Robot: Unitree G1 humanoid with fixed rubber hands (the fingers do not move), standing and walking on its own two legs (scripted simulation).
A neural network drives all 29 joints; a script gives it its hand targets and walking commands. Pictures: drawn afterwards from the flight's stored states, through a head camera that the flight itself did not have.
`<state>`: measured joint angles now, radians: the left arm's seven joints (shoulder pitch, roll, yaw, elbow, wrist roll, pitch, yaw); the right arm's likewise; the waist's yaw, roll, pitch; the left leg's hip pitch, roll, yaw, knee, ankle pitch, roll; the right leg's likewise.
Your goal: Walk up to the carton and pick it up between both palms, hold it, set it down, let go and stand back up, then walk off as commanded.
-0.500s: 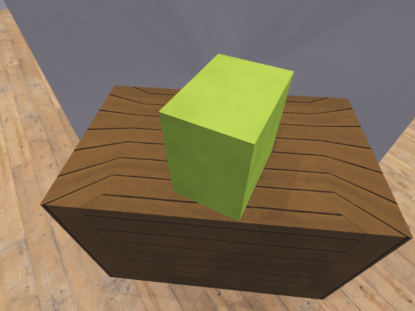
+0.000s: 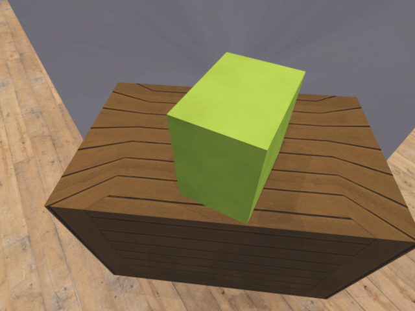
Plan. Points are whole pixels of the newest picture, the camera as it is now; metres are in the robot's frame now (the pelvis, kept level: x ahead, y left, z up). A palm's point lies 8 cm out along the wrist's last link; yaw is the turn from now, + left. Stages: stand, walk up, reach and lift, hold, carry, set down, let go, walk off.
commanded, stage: walk up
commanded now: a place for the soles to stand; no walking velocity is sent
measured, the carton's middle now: (236, 138) +0.52 -0.05 +0.02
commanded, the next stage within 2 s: reach and lift in 0.60 s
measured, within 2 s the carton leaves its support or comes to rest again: neither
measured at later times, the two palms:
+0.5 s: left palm out of the picture +0.08 +0.33 -0.10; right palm out of the picture +0.07 -0.31 -0.10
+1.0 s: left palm (76, 290) +0.19 +0.29 -0.09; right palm out of the picture +0.13 -0.29 -0.09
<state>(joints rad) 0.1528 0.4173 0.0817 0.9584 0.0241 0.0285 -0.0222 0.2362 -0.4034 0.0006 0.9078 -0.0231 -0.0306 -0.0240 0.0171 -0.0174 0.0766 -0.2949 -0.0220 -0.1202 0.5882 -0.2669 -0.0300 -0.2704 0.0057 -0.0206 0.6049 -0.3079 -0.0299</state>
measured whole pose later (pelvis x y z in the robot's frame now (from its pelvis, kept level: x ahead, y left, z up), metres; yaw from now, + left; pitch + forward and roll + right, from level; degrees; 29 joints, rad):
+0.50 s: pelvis +0.00 +0.00 +0.00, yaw +0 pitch -1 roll +0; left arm 0.13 0.42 0.08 0.97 0.02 0.03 -0.02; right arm 0.23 -0.40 0.00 0.91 -0.02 -0.03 -0.02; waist 0.02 -0.02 0.08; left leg -0.29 -0.02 -0.12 0.58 -0.26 -0.03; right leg -0.27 0.00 -0.02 0.59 -0.30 -0.03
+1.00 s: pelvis +0.00 +0.00 -0.01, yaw -1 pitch -3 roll -1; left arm 0.05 0.42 0.07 0.44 0.02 0.46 -0.03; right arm 0.08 -0.29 -0.06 0.96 -0.02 -0.20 -0.03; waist 0.02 -0.08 0.14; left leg -0.32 0.01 -0.11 0.71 -0.35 -0.05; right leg -0.29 0.03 -0.03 0.69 -0.36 -0.03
